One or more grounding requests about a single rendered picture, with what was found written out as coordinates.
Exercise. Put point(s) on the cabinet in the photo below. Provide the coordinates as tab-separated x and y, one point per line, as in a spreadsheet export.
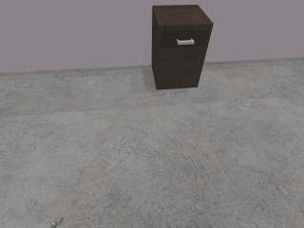
178	67

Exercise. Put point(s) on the drawer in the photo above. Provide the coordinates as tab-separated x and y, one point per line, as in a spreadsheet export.
169	38

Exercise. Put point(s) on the left robot hand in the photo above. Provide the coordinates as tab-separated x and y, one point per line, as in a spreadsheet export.
52	222

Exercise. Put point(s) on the handle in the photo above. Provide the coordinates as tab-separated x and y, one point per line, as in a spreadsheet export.
186	42

